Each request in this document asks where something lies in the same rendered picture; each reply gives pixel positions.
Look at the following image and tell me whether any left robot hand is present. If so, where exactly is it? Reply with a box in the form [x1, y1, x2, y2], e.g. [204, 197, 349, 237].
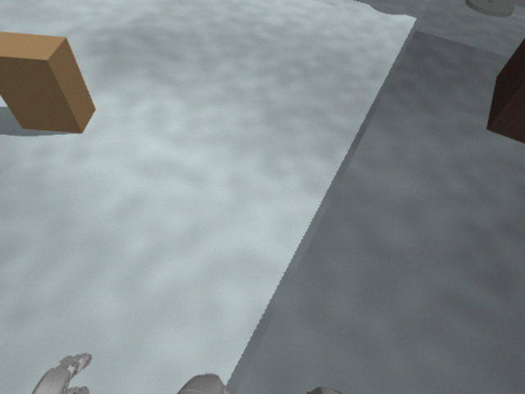
[32, 354, 92, 394]

